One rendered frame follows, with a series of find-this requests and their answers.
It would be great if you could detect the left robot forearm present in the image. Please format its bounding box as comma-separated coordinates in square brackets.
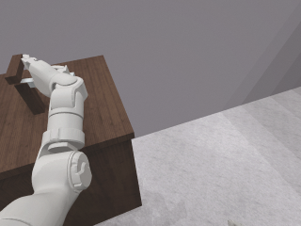
[31, 73, 88, 189]

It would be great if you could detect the counter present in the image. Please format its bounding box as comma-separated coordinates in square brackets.
[0, 54, 142, 226]

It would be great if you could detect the left robot hand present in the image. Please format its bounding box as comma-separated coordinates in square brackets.
[21, 55, 71, 98]

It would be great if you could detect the tap lever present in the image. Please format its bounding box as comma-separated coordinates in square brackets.
[20, 72, 75, 88]

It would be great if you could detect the robot left upper arm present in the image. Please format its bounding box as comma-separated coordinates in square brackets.
[0, 151, 92, 226]

